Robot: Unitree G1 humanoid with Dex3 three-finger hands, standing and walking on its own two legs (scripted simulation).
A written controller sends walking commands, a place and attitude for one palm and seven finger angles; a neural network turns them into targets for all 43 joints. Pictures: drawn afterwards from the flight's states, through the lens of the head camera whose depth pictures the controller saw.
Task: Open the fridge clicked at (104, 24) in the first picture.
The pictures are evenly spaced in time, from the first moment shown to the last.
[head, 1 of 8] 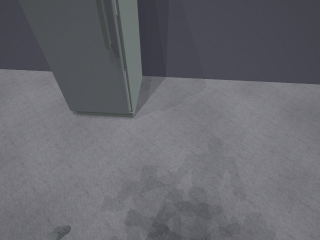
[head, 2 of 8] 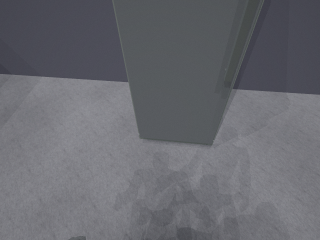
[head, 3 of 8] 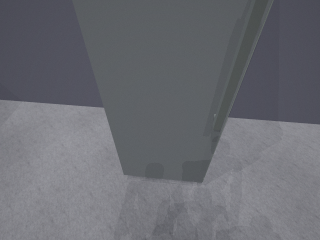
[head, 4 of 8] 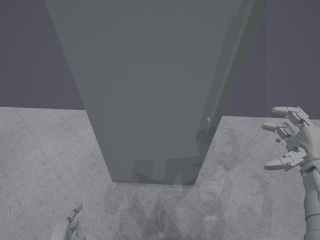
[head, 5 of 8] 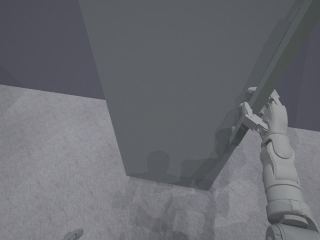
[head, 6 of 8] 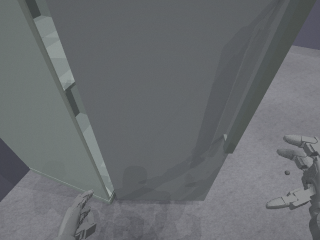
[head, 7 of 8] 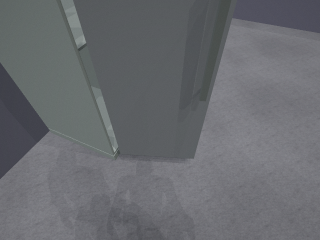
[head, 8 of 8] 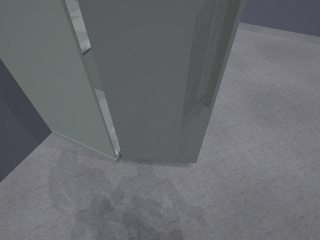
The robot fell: no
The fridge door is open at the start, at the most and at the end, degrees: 0 73 70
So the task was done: yes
